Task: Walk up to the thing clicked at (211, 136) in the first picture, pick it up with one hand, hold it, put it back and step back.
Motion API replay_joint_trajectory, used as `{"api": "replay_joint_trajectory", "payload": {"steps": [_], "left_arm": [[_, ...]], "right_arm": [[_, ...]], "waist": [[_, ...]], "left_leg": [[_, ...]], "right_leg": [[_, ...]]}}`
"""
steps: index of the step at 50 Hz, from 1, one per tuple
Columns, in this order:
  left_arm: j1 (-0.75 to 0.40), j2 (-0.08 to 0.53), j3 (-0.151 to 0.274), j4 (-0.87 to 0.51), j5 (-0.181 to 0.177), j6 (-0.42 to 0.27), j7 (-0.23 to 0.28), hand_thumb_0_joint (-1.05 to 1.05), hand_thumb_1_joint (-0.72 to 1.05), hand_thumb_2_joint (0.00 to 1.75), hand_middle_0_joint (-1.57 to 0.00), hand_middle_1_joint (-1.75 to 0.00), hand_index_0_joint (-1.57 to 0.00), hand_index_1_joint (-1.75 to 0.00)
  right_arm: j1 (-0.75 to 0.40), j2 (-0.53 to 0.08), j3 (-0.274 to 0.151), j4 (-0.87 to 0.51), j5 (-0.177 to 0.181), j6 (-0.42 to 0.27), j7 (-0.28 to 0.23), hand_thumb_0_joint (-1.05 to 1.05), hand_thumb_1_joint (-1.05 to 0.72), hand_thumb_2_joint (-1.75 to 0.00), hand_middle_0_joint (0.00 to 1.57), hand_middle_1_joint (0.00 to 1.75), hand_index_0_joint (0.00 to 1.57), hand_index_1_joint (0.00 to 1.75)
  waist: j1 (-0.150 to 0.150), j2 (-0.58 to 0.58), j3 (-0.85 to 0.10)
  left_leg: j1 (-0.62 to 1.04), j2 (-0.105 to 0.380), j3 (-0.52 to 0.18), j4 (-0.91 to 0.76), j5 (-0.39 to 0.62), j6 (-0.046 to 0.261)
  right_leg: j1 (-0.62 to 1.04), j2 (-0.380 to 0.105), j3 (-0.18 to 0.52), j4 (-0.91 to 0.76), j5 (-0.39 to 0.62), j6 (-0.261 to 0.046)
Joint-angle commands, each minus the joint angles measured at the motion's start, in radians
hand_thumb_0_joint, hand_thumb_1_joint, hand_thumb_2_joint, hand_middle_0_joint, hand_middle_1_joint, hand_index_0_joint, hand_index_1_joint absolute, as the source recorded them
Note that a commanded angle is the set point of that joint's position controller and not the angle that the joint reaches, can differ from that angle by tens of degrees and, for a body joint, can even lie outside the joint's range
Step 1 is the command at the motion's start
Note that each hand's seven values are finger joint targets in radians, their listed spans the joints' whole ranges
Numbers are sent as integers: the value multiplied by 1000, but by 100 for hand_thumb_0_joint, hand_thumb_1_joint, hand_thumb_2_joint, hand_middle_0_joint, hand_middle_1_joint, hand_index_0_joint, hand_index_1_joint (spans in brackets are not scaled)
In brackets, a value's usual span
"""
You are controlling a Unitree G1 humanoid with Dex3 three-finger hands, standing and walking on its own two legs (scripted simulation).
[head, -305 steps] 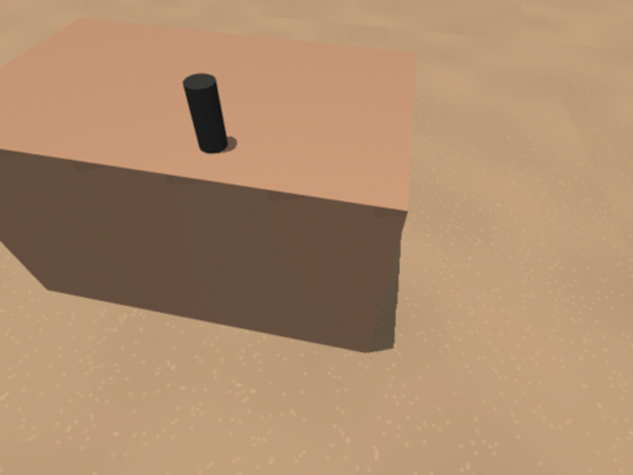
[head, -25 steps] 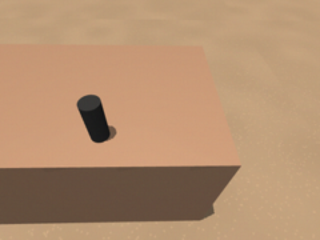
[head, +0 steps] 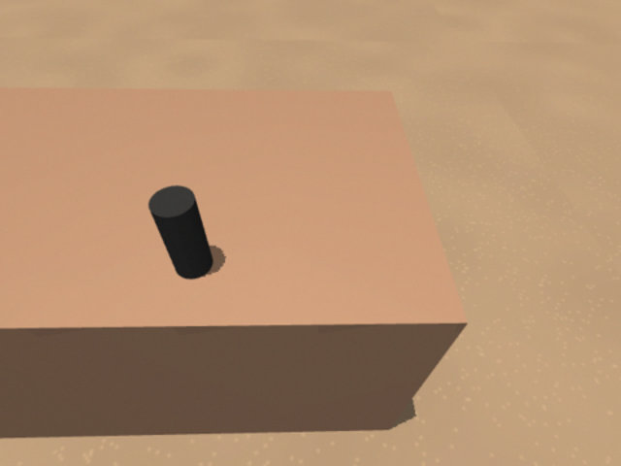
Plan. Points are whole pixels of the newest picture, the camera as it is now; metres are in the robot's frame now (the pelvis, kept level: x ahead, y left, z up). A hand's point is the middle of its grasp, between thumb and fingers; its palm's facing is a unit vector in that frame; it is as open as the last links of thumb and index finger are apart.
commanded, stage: rise first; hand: left
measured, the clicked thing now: (184, 235) +0.46 +0.20 +0.00
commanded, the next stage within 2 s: go down in 1.68 s
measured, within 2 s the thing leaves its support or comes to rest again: neither
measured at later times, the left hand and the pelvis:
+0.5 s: hand (117, 434) +0.18 +0.26 -0.09, palm faces +0.21 -0.91 -0.36, open 15.8 cm; pelvis +0.01 +0.00 -0.01, yaw -2 degrees
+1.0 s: hand (86, 402) +0.20 +0.27 +0.00, palm faces +0.29 -0.88 -0.38, open 17.5 cm; pelvis +0.01 +0.00 +0.00, yaw -2 degrees
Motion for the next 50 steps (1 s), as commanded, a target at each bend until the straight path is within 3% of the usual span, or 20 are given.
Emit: {"api": "replay_joint_trajectory", "payload": {"steps": [1,2,3,4,5,8,10,15,16,18,23,31,33,36,37,43,45,47,49,50], "left_arm": [[-29,214,36,-60,0,-19,13,0,82,82,-12,-22,-12,-22],[-380,3,-4,-411,-80,-100,19,0,74,74,-5,-14,-4,-14],[-347,96,23,-478,-112,-139,47,0,66,66,-8,-8,-6,-11],[-216,159,54,-370,-110,-132,61,0,58,58,-8,-8,-6,-10],[-171,219,114,-301,-108,-118,74,0,50,50,-8,-9,-6,-11],[-138,176,148,-297,-85,-120,89,0,26,27,-7,-7,-6,-8],[-41,201,218,-374,-52,-117,84,0,13,21,-6,-7,-7,-6],[127,137,235,-429,-48,-86,86,0,-13,11,-5,-6,-7,-5],[52,114,197,-543,-51,-94,84,0,-17,10,-5,-6,-6,-4],[-38,114,202,-608,-53,-98,90,0,-33,8,-5,-6,-5,-5],[-9,144,227,-752,-52,-114,106,0,-54,4,-5,-5,-4,-6],[127,150,287,-938,-53,-124,110,0,-54,3,-4,-4,-3,-5],[148,112,250,-1011,-56,-126,99,0,-54,4,-4,-4,-3,-5],[185,123,285,-1033,-61,-125,91,0,-53,2,-4,-4,-3,-4],[185,127,289,-1068,-61,-124,89,0,-53,2,-4,-3,-3,-4],[186,129,304,-1155,-63,-141,84,0,-54,4,-4,-4,-3,-5],[186,137,320,-1174,-61,-150,82,0,-55,3,-4,-4,-3,-5],[205,162,353,-1174,-61,-153,84,0,-55,3,-5,-4,-4,-5],[206,133,329,-1212,-60,-162,78,0,-56,3,-5,-4,-4,-6],[214,154,348,-1211,-61,-168,80,0,-56,3,-5,-5,-4,-6]], "right_arm": [[-42,-213,-44,-54,-3,-23,-13,0,-82,-82,12,22,12,22],[-393,-17,-12,-405,101,-142,-27,0,-74,-74,5,14,5,14],[-344,-65,-14,-442,108,-159,-43,0,-66,-66,5,6,5,6],[-211,-180,-78,-330,106,-145,-63,0,-58,-58,5,5,5,5],[-147,-208,-118,-240,101,-123,-78,0,-50,-50,5,5,5,5],[-157,-136,-129,-257,78,-126,-90,0,-26,-26,5,5,5,5],[22,-147,-201,-279,51,-112,-87,0,-15,-21,5,5,5,5],[89,-90,-182,-399,51,-79,-77,0,13,-13,5,5,5,5],[12,-84,-170,-485,54,-81,-77,0,19,-11,5,5,5,5],[-67,-31,-124,-520,56,-79,-77,0,30,-8,5,5,5,5],[0,-52,-135,-608,47,-86,-91,0,49,-4,5,5,5,5],[50,-45,-137,-738,39,-98,-94,0,55,-2,5,5,5,5],[168,2,-134,-638,38,-86,-86,0,56,-2,5,5,5,5],[151,-47,-167,-747,40,-96,-81,0,56,-2,5,5,5,5],[155,2,-132,-691,41,-89,-74,0,56,-2,5,5,5,5],[60,-39,-171,-728,32,-97,-71,0,56,-2,5,5,5,5],[84,4,-139,-683,32,-93,-69,0,55,-2,5,5,5,5],[45,-67,-188,-749,26,-103,-76,0,55,-3,5,5,5,5],[75,20,-133,-691,27,-97,-70,0,54,-3,5,5,5,5],[41,-43,-181,-730,26,-103,-78,0,54,-3,5,5,5,5]], "waist": [[-2,10,-65],[-46,73,-88],[4,1,-131],[-21,31,-74],[-16,7,-49],[6,2,-198],[-15,26,-258],[24,5,-268],[21,23,-245],[32,10,-176],[23,14,-157],[35,14,-140],[26,91,-112],[11,9,-128],[37,50,-117],[36,33,-110],[43,46,-83],[39,6,-119],[41,31,-111],[36,-5,-124]], "left_leg": [[41,112,-86,-31,129,33],[-59,-31,53,69,25,19],[2,-17,42,27,-19,21],[-13,-11,46,16,-65,20],[-72,-11,48,45,-65,19],[-53,-8,49,92,23,23],[-6,-15,56,98,98,29],[25,-19,67,85,244,20],[22,-18,68,74,229,17],[-15,-15,63,58,151,20],[9,-13,68,49,109,24],[39,-13,72,47,157,20],[50,-13,76,42,167,16],[69,-7,73,53,208,21],[64,-10,72,48,219,19],[66,-5,63,41,185,18],[57,-10,68,39,155,20],[69,-6,61,40,151,22],[74,-14,68,40,168,25],[82,-15,67,45,174,28]], "right_leg": [[-40,-116,94,-59,92,-31],[-203,5,21,43,72,-24],[-115,8,10,20,29,-26],[-150,17,11,30,-12,-31],[-187,26,3,48,-15,-32],[-164,19,10,94,78,-27],[-163,23,13,91,150,-26],[-96,28,0,87,267,-17],[-111,27,3,85,250,-20],[-143,22,6,66,170,-22],[-121,21,12,49,131,-22],[-70,23,6,44,178,-22],[-88,24,3,48,192,-28],[-62,29,-4,48,235,-20],[-64,27,-4,50,239,-23],[-56,29,-5,45,195,-24],[-72,26,-3,37,166,-25],[-48,30,-7,37,162,-22],[-58,20,-2,36,189,-19],[-49,18,-1,35,199,-13]]}}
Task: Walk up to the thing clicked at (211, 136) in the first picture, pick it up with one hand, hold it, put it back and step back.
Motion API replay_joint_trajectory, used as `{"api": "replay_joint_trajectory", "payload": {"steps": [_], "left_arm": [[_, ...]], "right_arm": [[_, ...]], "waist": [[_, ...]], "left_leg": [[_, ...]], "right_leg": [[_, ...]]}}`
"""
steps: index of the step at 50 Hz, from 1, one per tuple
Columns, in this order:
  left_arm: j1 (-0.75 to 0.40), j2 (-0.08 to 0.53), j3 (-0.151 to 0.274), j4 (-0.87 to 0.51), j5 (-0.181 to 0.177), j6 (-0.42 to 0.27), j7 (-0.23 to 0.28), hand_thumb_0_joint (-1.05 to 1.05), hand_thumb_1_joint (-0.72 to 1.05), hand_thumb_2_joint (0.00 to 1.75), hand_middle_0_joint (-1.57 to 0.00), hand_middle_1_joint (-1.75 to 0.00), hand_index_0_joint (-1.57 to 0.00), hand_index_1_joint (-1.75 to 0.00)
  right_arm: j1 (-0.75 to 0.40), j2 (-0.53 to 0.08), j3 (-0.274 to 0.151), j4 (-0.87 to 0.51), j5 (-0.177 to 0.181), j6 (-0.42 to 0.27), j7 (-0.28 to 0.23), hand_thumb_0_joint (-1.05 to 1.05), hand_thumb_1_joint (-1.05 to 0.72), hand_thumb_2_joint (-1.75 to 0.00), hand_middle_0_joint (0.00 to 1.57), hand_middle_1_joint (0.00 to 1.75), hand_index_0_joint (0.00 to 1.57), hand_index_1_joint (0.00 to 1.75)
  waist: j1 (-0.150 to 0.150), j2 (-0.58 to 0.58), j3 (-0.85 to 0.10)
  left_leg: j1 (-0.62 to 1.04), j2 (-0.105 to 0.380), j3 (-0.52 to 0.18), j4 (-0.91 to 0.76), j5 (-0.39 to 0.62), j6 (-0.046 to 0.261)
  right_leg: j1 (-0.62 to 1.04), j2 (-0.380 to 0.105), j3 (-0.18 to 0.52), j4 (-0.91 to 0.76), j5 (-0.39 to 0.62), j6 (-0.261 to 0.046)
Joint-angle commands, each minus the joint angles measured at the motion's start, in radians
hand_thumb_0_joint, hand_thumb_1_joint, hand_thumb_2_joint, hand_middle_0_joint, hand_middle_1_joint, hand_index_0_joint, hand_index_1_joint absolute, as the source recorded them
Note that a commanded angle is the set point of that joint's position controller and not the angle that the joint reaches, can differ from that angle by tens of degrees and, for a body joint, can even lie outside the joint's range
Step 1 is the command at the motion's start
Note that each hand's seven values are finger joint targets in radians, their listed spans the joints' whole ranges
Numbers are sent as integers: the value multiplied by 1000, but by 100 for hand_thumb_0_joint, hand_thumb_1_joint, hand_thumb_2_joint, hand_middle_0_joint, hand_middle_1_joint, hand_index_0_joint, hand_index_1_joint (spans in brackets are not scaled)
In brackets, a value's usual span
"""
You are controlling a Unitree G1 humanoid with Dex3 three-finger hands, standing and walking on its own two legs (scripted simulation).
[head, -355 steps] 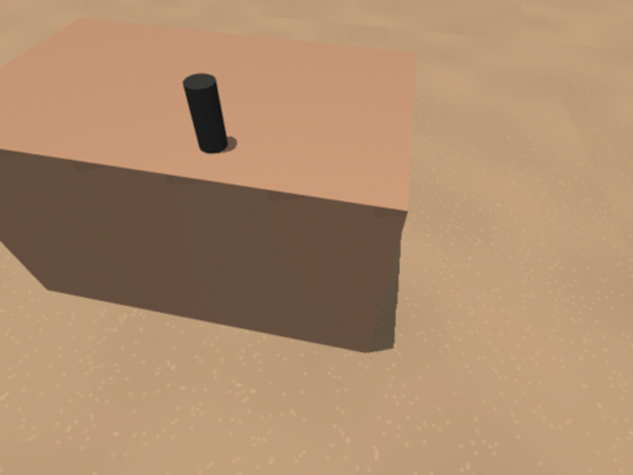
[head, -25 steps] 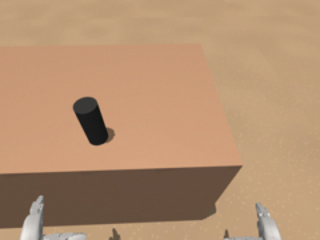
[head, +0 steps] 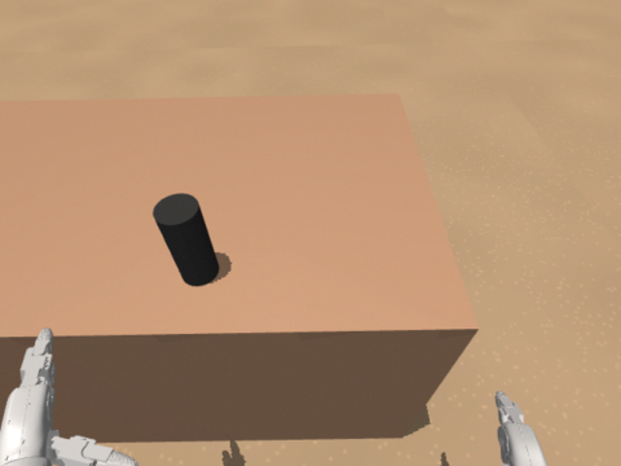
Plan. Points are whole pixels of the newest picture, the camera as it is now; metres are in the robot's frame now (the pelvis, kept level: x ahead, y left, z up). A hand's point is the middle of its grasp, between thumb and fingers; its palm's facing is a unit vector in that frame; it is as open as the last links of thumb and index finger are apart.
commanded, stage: rise first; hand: left
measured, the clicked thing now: (189, 242) +0.44 +0.22 +0.00
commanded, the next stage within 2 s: go down in 0.68 s
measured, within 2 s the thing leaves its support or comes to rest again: neither
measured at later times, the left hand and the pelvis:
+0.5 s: hand (58, 412) +0.17 +0.28 +0.05, palm faces +0.37 -0.83 -0.41, open 17.5 cm; pelvis -0.01 +0.00 +0.00, yaw +1 degrees
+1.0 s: hand (43, 397) +0.17 +0.29 +0.07, palm faces +0.40 -0.84 -0.37, open 17.6 cm; pelvis -0.01 +0.00 +0.00, yaw +1 degrees
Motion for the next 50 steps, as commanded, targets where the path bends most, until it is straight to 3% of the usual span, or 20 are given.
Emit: {"api": "replay_joint_trajectory", "payload": {"steps": [1,3,6,8,10,12,17,19,20,27,29,31,33,35,39,40,41,42,44,50], "left_arm": [[-43,212,127,-211,-3,-75,14,0,-56,3,-5,-5,-4,-6],[-46,198,118,-237,0,-80,8,0,-55,4,-5,-5,-4,-6],[-63,222,144,-259,-2,-93,11,0,-56,3,-5,-4,-4,-6],[-48,205,133,-267,-1,-100,5,0,-55,3,-5,-4,-4,-5],[-52,233,160,-268,-4,-105,8,0,-55,3,-5,-4,-4,-5],[-61,217,149,-292,-4,-116,3,0,-54,3,-4,-4,-4,-5],[-57,222,161,-321,-4,-135,-1,0,-54,3,-4,-4,-4,-5],[-46,231,168,-314,-5,-144,2,0,-55,3,-5,-5,-4,-5],[-45,223,164,-319,-2,-145,0,0,-55,4,-5,-4,-4,-5],[-40,228,175,-354,-4,-171,-1,0,-55,5,-5,-4,-4,-5],[-56,249,202,-363,-4,-175,2,0,-56,6,-5,-5,-4,-6],[-38,231,187,-349,-4,-177,-2,0,-55,6,-5,-5,-4,-6],[-41,243,196,-366,-5,-185,0,0,-56,6,-5,-5,-4,-6],[-20,230,193,-358,-2,-187,-2,0,-56,6,-5,-5,-4,-6],[-39,240,205,-372,-5,-193,-3,0,-56,0,-6,-5,-8,-3],[-19,125,160,-358,-15,-217,-30,0,-55,8,-4,-3,-1,-7],[-28,274,240,-368,-3,-208,-6,0,-58,0,-6,-4,-8,-3],[-37,158,188,-353,-18,-236,-33,0,-60,0,-7,-6,-7,-6],[-50,231,257,-329,-19,-250,-43,0,-61,0,-7,-5,-8,-5],[-208,257,270,-276,-49,-270,-85,0,-60,1,-7,-5,-7,-6]], "right_arm": [[-76,-158,-81,-151,-10,-57,-17,0,53,-3,5,5,5,5],[-73,-93,-30,-123,-8,-54,-8,0,54,-3,5,5,5,5],[-105,-142,-63,-153,-9,-61,-13,0,53,-3,5,5,5,5],[-68,-94,-35,-99,-9,-58,-6,0,55,-3,5,5,5,5],[-91,-175,-93,-167,-9,-69,-15,0,54,-3,5,5,5,5],[-78,-94,-31,-128,-5,-67,-5,0,55,-3,5,5,5,5],[-102,-94,-38,-121,-5,-78,-1,0,55,-3,5,5,5,5],[-99,-150,-81,-142,-7,-85,-9,0,54,-4,5,5,5,5],[-76,-112,-48,-125,-8,-84,-4,0,54,-4,5,5,5,5],[-92,-104,-50,-124,-6,-95,-3,0,54,-4,5,5,5,5],[-108,-158,-85,-181,-7,-103,-7,0,54,-5,5,5,5,5],[-71,-91,-33,-133,-5,-99,3,0,54,-5,5,5,5,5],[-96,-163,-100,-174,-5,-106,-3,0,54,-6,5,5,5,5],[-55,-96,-51,-116,-5,-101,3,0,53,-6,5,5,5,5],[-75,-134,-77,-166,-4,-114,2,0,53,-4,5,5,5,5],[-102,-87,-38,-161,-14,-114,18,0,60,-4,5,5,5,5],[-66,-121,-84,-130,-2,-110,6,0,53,-5,5,5,5,5],[-80,-122,-78,-145,-16,-109,15,0,52,-5,5,5,5,5],[-94,-179,-118,-179,-21,-111,14,0,52,-5,5,5,5,5],[-93,-144,-105,-120,-14,-98,11,0,53,-5,5,5,5,5]], "waist": [[-10,-40,-111],[7,-13,-91],[1,-27,-90],[7,9,-60],[-14,-32,-83],[5,3,-56],[10,2,-57],[-3,-11,-72],[1,-7,-64],[5,8,-54],[-1,-15,-79],[12,-10,-49],[-1,1,-69],[15,21,-56],[4,5,-60],[5,-37,-66],[22,23,-47],[-3,-4,-77],[-1,-21,-106],[-22,13,-83]], "left_leg": [[83,-23,40,-23,237,29],[75,-23,40,-33,223,27],[75,-20,34,-45,188,26],[62,-23,38,-51,162,25],[77,-19,33,-51,163,26],[64,-26,36,-54,148,27],[57,-25,33,-61,119,29],[73,-23,30,-59,129,28],[70,-23,31,-58,130,28],[65,-30,34,-57,126,29],[74,-24,29,-58,125,28],[56,-25,27,-62,115,29],[69,-24,28,-63,119,25],[65,-24,29,-66,132,24],[70,-21,26,-64,122,24],[15,-23,19,-19,107,19],[60,-24,27,-65,121,21],[18,-27,24,-12,103,18],[21,-25,22,0,114,17],[-12,-32,19,23,85,18]], "right_leg": [[-30,14,-29,-54,269,-9],[-38,14,-32,-56,245,-14],[-45,18,-36,-61,203,-17],[-52,16,-36,-66,178,-20],[-56,20,-37,-69,178,-16],[-58,15,-36,-73,162,-18],[-58,15,-38,-75,134,-19],[-57,19,-40,-73,142,-18],[-57,18,-40,-72,145,-18],[-69,12,-35,-76,140,-16],[-53,19,-40,-73,137,-18],[-57,20,-44,-76,125,-19],[-54,21,-41,-70,130,-21],[-55,22,-45,-66,139,-24],[-52,26,-45,-69,131,-23],[-71,30,-40,-42,108,-17],[-62,24,-45,-64,125,-23],[-77,24,-32,-37,109,-19],[-73,27,-32,-24,119,-16],[-138,15,-23,-3,108,-14]]}}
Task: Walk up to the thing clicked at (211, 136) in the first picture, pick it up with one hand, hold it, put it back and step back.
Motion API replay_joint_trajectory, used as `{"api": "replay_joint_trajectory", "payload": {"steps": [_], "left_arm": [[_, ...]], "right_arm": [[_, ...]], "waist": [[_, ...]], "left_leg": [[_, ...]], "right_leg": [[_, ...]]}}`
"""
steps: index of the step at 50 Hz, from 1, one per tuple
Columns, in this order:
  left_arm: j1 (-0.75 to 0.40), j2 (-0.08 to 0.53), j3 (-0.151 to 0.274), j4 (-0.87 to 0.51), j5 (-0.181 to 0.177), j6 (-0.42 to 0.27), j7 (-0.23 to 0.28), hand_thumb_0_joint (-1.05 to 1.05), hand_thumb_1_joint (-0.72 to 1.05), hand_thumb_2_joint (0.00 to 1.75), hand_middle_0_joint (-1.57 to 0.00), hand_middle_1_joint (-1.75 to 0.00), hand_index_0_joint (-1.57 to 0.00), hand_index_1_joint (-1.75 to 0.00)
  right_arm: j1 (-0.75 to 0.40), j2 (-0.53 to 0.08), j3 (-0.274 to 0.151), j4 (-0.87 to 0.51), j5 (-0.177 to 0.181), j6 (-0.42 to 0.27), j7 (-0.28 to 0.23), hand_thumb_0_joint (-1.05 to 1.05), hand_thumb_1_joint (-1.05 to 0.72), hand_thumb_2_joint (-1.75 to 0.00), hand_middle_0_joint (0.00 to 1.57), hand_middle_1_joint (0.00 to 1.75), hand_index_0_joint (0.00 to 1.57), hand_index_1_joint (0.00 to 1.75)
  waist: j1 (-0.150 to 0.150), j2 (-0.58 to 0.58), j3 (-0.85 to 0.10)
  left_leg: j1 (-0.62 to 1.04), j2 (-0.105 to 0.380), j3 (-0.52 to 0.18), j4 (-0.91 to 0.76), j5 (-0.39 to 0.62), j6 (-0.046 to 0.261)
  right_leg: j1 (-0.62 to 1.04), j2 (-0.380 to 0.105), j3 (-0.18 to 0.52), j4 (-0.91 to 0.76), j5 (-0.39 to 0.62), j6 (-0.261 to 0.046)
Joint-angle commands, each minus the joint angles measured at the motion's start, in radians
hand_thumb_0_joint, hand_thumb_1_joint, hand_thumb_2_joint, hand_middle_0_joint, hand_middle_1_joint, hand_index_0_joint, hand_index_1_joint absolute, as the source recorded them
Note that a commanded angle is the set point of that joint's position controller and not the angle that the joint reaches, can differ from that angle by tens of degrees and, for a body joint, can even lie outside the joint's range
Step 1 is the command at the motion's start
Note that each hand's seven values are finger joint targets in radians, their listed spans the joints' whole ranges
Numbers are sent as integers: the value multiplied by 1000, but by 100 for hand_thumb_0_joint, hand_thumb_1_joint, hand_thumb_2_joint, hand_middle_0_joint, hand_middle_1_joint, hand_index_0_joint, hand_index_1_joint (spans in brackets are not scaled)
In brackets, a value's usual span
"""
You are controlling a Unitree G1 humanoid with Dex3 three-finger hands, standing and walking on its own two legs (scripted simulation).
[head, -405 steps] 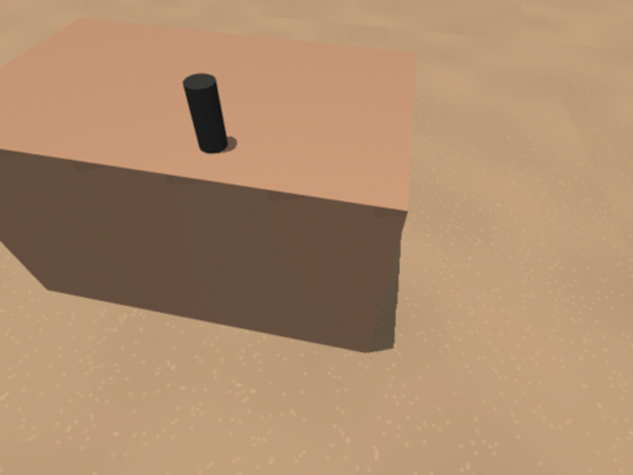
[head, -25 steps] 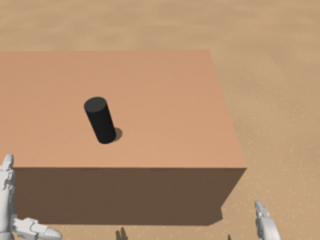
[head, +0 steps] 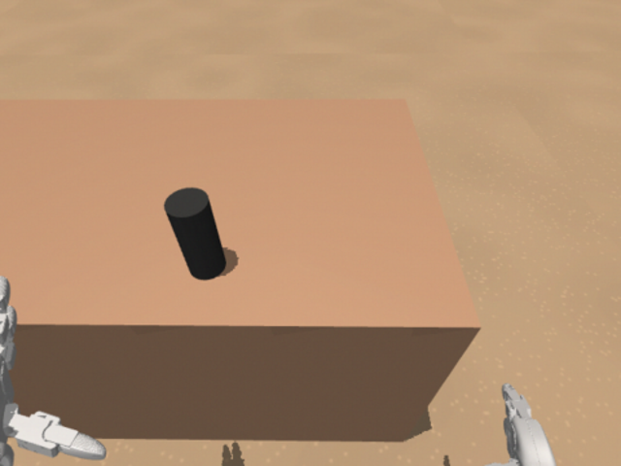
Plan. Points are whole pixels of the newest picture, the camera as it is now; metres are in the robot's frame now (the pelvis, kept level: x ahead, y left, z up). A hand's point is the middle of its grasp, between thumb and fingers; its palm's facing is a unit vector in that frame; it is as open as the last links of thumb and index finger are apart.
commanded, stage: go down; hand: left
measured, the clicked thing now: (198, 236) +0.46 +0.21 +0.00
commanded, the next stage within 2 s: none
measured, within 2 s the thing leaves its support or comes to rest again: neither
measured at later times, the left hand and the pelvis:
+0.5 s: hand (37, 295) +0.28 +0.34 +0.09, palm faces +0.23 -0.97 -0.11, open 17.6 cm; pelvis +0.00 +0.01 +0.00, yaw -1 degrees
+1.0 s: hand (24, 268) +0.31 +0.37 +0.11, palm faces +0.16 -0.99 +0.00, open 17.7 cm; pelvis -0.01 +0.02 -0.01, yaw -1 degrees
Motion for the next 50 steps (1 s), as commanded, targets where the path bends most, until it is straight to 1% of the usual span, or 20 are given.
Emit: {"api": "replay_joint_trajectory", "payload": {"steps": [1,3,6,9,10,12,16,18,19,30,32,34,35,37,39,41,44,47,48,50], "left_arm": [[-239,266,151,-159,-45,-79,-22,0,-59,1,-7,-5,-7,-5],[-287,281,159,-84,-66,-75,-55,0,-61,1,-7,-5,-7,-5],[-418,374,202,-17,-104,-78,-121,0,-59,2,-7,-4,-6,-5],[-477,400,210,92,-140,-63,-192,0,-60,0,-7,-4,-7,-4],[-494,406,212,133,-155,-56,-217,0,-59,2,-6,-4,-7,-4],[-560,430,228,169,-178,-46,-263,0,-58,1,-6,-4,-6,-4],[-617,478,244,292,-211,-17,-345,0,-58,2,-5,-4,-6,-3],[-660,494,251,319,-222,-10,-378,0,-59,2,-5,-4,-6,-4],[-646,490,259,358,-228,-3,-391,0,-57,2,-5,-3,-5,-3],[-771,522,255,359,-220,9,-418,0,-57,3,-5,-3,-5,-3],[-840,523,238,344,-219,7,-419,0,-60,3,-5,-4,-5,-4],[-822,584,287,393,-218,7,-421,0,-61,3,-6,-4,-6,-4],[-871,566,258,388,-220,4,-430,0,-61,4,-5,-4,-5,-5],[-912,609,291,438,-235,1,-454,0,-61,6,-5,-6,-5,-6],[-962,591,248,479,-237,7,-484,0,-61,7,-4,-5,-5,-6],[-961,648,280,539,-242,15,-511,0,-60,7,-4,-5,-4,-5],[-1002,657,268,602,-250,29,-550,0,-61,6,-4,-5,-4,-5],[-1018,703,294,655,-260,36,-581,0,-60,6,-3,-5,-4,-5],[-1034,703,290,659,-264,40,-589,0,-61,6,-4,-4,-4,-5],[-1063,709,284,679,-268,41,-602,0,-61,6,-4,-4,-4,-5]], "right_arm": [[-97,-156,-69,-132,2,-51,-16,0,53,-5,5,5,5,5],[-106,-107,-17,-114,7,-50,-18,0,53,-5,5,5,5,5],[-162,-152,-36,-127,13,-53,-38,0,54,-5,5,5,5,5],[-154,-142,-21,-51,19,-48,-47,0,54,-5,5,5,5,5],[-159,-177,-44,-71,22,-52,-54,0,54,-5,5,5,5,5],[-151,-137,2,-64,24,-53,-56,0,54,-5,5,5,5,5],[-149,-156,1,-57,25,-61,-65,0,53,-5,5,5,5,5],[-145,-114,51,-52,25,-66,-61,0,54,-5,5,5,5,5],[-146,-131,35,-72,25,-68,-66,0,54,-5,5,5,5,5],[-134,-176,21,-60,11,-93,-71,0,54,-5,5,5,5,5],[-118,-131,46,2,11,-90,-71,0,54,-5,5,5,5,5],[-154,-186,20,-71,9,-105,-82,0,54,-5,5,5,5,5],[-134,-130,58,14,12,-97,-77,0,54,-5,5,5,5,5],[-162,-172,38,-41,10,-113,-90,0,55,-5,5,5,5,5],[-115,-113,83,30,11,-112,-90,0,55,-5,5,5,5,5],[-170,-176,52,-23,10,-132,-103,0,55,-5,5,5,5,5],[-126,-168,68,7,5,-138,-105,0,55,-5,5,5,5,5],[-154,-159,92,-11,7,-152,-107,0,55,-5,5,5,5,5],[-137,-190,72,-29,6,-158,-109,0,55,-5,5,5,5,5],[-131,-148,111,-17,6,-161,-109,0,55,-5,5,5,5,5]], "waist": [[-34,-1,-85],[-32,-35,-88],[-47,-13,-136],[-38,42,-151],[-46,20,-158],[-40,36,-201],[-41,35,-205],[-29,59,-214],[-38,28,-238],[-30,77,-245],[-30,96,-249],[-43,66,-283],[-36,95,-225],[-57,60,-284],[-72,77,-262],[-73,76,-283],[-88,75,-275],[-69,81,-260],[-84,87,-279],[-84,86,-269]], "left_leg": [[37,-28,36,-35,94,20],[21,-32,34,-18,103,29],[27,-37,31,-6,93,33],[16,-36,29,-8,115,30],[20,-30,21,-11,113,30],[27,-27,15,-11,151,30],[20,-28,20,-6,181,31],[15,-26,19,-7,187,29],[26,-23,17,-2,211,30],[37,3,-2,-21,185,10],[43,-4,2,-17,151,13],[43,-4,2,-11,151,18],[13,-4,2,-21,105,17],[38,-5,-2,-9,109,22],[35,-14,8,2,120,28],[39,-13,4,6,129,27],[36,-15,2,10,117,29],[-9,-16,-1,8,58,31],[4,-12,-5,4,56,29],[-10,-17,0,15,39,33]], "right_leg": [[-94,18,-5,-63,128,-11],[-99,9,-2,-62,145,-5],[-104,1,9,-60,147,-3],[-104,4,5,-40,171,-14],[-102,12,-1,-38,163,-16],[-81,17,-7,-28,199,-20],[-86,18,-7,-29,227,-22],[-91,20,-8,-25,224,-25],[-89,23,-9,-21,246,-23],[-133,38,-19,-19,187,-33],[-154,35,-13,-27,160,-31],[-127,33,-10,-30,171,-28],[-163,36,-11,-32,130,-33],[-152,34,-8,-34,144,-26],[-177,29,-2,-37,160,-25],[-178,30,-3,-31,171,-24],[-206,31,-5,-30,163,-24],[-225,32,-9,-33,108,-26],[-226,35,-11,-28,109,-28],[-245,32,-8,-31,94,-26]]}}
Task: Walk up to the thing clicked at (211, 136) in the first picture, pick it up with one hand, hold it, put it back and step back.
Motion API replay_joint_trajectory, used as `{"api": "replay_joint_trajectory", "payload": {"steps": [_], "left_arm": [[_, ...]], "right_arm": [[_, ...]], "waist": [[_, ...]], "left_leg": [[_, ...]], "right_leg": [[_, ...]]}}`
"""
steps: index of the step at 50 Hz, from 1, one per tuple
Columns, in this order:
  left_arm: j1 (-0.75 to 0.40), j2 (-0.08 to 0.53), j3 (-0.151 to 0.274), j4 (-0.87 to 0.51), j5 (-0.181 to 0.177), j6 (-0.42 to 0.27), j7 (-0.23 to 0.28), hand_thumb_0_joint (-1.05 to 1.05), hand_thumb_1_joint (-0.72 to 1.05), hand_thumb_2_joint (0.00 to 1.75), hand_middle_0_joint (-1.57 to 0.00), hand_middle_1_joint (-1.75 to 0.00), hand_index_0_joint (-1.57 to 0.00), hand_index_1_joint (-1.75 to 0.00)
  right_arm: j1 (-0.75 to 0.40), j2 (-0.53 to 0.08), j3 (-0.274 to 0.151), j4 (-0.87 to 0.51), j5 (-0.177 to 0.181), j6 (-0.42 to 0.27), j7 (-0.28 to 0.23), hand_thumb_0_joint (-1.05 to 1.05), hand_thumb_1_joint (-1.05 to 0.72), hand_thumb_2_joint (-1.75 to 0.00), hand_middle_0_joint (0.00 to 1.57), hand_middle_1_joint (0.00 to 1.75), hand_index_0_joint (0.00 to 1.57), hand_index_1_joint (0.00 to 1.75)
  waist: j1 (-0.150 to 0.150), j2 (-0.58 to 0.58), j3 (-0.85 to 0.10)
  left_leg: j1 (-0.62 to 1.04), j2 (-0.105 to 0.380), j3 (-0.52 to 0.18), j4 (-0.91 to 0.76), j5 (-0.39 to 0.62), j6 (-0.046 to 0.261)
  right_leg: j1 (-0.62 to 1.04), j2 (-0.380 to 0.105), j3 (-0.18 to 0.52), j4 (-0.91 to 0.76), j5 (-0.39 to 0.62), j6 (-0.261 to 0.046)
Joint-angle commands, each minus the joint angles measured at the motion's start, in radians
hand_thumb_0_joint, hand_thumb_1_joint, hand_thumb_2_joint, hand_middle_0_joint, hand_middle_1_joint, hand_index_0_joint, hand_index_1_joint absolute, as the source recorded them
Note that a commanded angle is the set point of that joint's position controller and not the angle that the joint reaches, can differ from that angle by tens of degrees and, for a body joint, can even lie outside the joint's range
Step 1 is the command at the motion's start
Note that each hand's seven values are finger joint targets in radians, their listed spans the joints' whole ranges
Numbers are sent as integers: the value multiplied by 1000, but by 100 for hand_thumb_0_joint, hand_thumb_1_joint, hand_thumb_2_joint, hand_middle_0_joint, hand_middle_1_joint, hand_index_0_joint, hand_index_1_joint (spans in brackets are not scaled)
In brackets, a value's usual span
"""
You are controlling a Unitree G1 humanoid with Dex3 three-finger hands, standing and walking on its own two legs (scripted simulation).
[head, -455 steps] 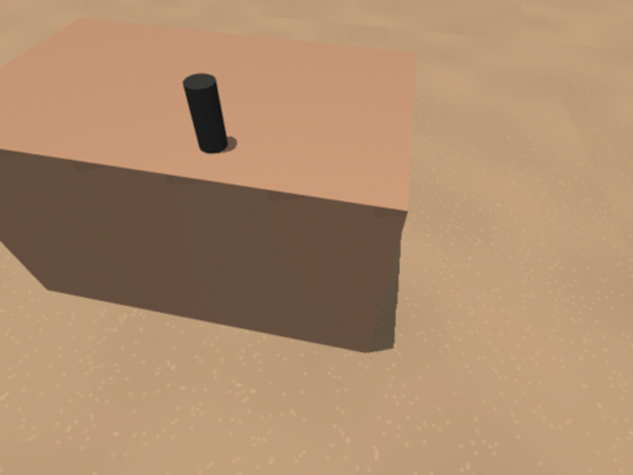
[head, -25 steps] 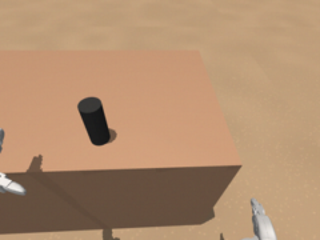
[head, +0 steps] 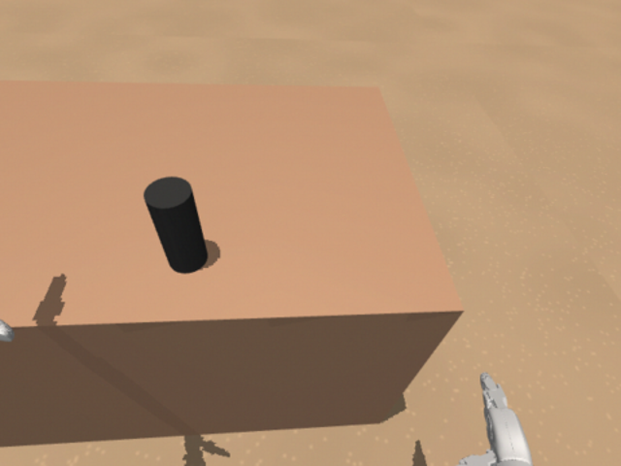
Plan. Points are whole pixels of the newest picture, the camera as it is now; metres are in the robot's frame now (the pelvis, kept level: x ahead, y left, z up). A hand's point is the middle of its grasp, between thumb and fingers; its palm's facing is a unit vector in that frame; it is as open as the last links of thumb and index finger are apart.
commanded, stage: go down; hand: left
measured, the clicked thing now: (179, 228) +0.47 +0.20 +0.01
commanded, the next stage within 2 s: approach in 1.80 s
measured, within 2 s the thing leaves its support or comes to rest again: neither
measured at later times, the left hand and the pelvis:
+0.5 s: hand out of the picture +0.35 +0.37 +0.11, palm faces +0.16 -0.99 +0.01, open 17.7 cm; pelvis +0.01 +0.01 -0.01, yaw +0 degrees
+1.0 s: hand out of the picture +0.37 +0.39 +0.11, palm faces +0.18 -0.98 +0.02, open 17.8 cm; pelvis +0.01 +0.00 -0.02, yaw +0 degrees
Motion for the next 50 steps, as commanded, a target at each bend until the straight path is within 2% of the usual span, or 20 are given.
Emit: {"api": "replay_joint_trajectory", "payload": {"steps": [1,2,4,9,13,15,17,18,19,23,24,27,30,33,34,40,42,44,46,50], "left_arm": [[-341,388,73,-154,-39,-51,-33,0,-61,7,-4,-5,-4,-5],[-330,408,85,-138,-32,-49,-33,0,-60,7,-3,-4,-4,-4],[-346,408,79,-122,-28,-47,-33,0,-59,7,-3,-4,-4,-4],[-384,465,102,-112,-5,-48,-24,0,-58,8,-4,-4,-4,-5],[-403,440,74,-117,-3,-50,-26,0,-60,6,-5,-4,-4,-5],[-380,471,104,-113,-4,-48,-26,0,-61,5,-5,-4,-5,-4],[-402,447,85,-124,-11,-50,-36,0,-61,5,-5,-4,-5,-4],[-400,472,102,-123,-7,-50,-35,0,-61,5,-5,-4,-5,-5],[-386,460,93,-114,-3,-45,-33,0,-60,5,-5,-4,-5,-4],[-425,454,69,-143,-1,-47,-39,0,-61,4,-5,-3,-5,-4],[-399,491,104,-116,-1,-44,-37,0,-61,4,-5,-4,-5,-4],[-419,485,101,-112,-1,-46,-42,0,-61,5,-5,-4,-5,-5],[-416,497,100,-83,0,-46,-53,0,-61,5,-4,-4,-5,-5],[-413,477,90,-55,-3,-41,-66,0,-61,6,-4,-4,-4,-5],[-438,508,106,-77,-4,-47,-70,0,-61,5,-5,-4,-5,-5],[-452,541,123,-38,8,-46,-76,0,-61,7,-4,-4,-3,-5],[-465,556,132,-29,7,-47,-80,0,-61,6,-4,-4,-4,-5],[-482,577,135,-24,9,-49,-82,0,-61,6,-4,-4,-4,-5],[-490,585,127,-9,18,-50,-81,0,-61,6,-4,-4,-4,-5],[-507,607,139,2,20,-50,-83,0,-61,5,-4,-4,-4,-5]], "right_arm": [[-59,-146,-33,-145,-5,-67,-19,0,55,-5,5,5,5,5],[-96,-192,-65,-195,-9,-75,-25,0,55,-5,5,5,5,5],[-66,-139,-19,-145,-12,-72,-22,0,56,-5,5,5,5,5],[-85,-192,-57,-197,-15,-81,-33,0,56,-5,5,5,5,5],[-56,-162,-53,-125,-15,-78,-31,0,55,-5,5,5,5,5],[-68,-186,-66,-166,-12,-84,-34,0,55,-5,5,5,5,5],[-53,-141,-28,-124,-12,-80,-28,0,55,-5,5,5,5,5],[-78,-178,-62,-163,-14,-86,-34,0,55,-5,5,5,5,5],[-50,-143,-39,-114,-14,-82,-33,0,55,-5,5,5,5,5],[-46,-159,-56,-96,-12,-82,-32,0,54,-5,5,5,5,5],[-81,-194,-78,-141,-13,-88,-37,0,54,-5,5,5,5,5],[-53,-141,-35,-106,-11,-86,-32,0,54,-5,5,5,5,5],[-50,-182,-70,-120,-12,-89,-37,0,54,-5,5,5,5,5],[-29,-136,-31,-106,-12,-88,-34,0,54,-5,5,5,5,5],[-52,-176,-62,-136,-14,-92,-37,0,54,-5,5,5,5,5],[-37,-185,-64,-150,-21,-94,-39,0,54,-5,5,5,5,5],[-40,-141,-19,-155,-18,-93,-32,0,54,-5,5,5,5,5],[-36,-168,-45,-157,-18,-94,-36,0,54,-5,5,5,5,5],[-61,-154,-19,-188,-21,-97,-35,0,54,-5,5,5,5,5],[-48,-170,-33,-204,-22,-97,-42,0,54,-5,5,5,5,5]], "waist": [[-6,103,-215],[-12,94,-242],[4,120,-223],[-3,132,-294],[-5,153,-291],[-5,173,-329],[-6,186,-320],[-11,171,-335],[-5,169,-322],[-8,195,-316],[-14,175,-334],[-10,172,-325],[-26,166,-323],[-28,155,-338],[-31,166,-362],[-38,178,-361],[-23,178,-349],[-32,196,-354],[-27,182,-351],[-37,179,-373]], "left_leg": [[173,-21,-6,-57,79,15],[177,-21,-7,-50,92,15],[151,-26,0,-35,102,15],[184,-10,-20,-18,151,4],[174,-10,-19,-2,151,4],[194,-4,-24,3,191,-1],[196,-1,-24,15,228,0],[196,0,-25,22,235,2],[183,-4,-22,25,238,5],[184,1,-26,24,211,-2],[188,0,-25,31,220,0],[170,0,-30,37,227,2],[167,5,-34,49,254,3],[172,-1,-29,71,287,11],[180,1,-33,76,303,8],[162,6,-42,87,269,5],[130,0,-38,93,256,8],[127,1,-38,99,243,7],[106,-4,-33,103,196,12],[85,-7,-33,119,157,16]], "right_leg": [[-71,31,-15,-66,101,-40],[-64,31,-14,-63,114,-38],[-74,29,-10,-51,120,-39],[-102,38,-21,-25,133,-44],[-130,40,-19,-14,128,-46],[-115,42,-27,-3,152,-46],[-127,43,-26,0,171,-46],[-129,42,-24,1,180,-44],[-128,41,-23,1,184,-43],[-157,45,-27,11,151,-49],[-150,44,-26,13,162,-45],[-152,44,-27,19,166,-46],[-176,45,-28,31,180,-45],[-176,42,-25,40,214,-40],[-181,43,-25,48,219,-41],[-212,45,-31,66,182,-44],[-212,44,-30,69,175,-43],[-224,44,-29,78,168,-44],[-229,42,-23,75,141,-43],[-233,41,-20,93,127,-41]]}}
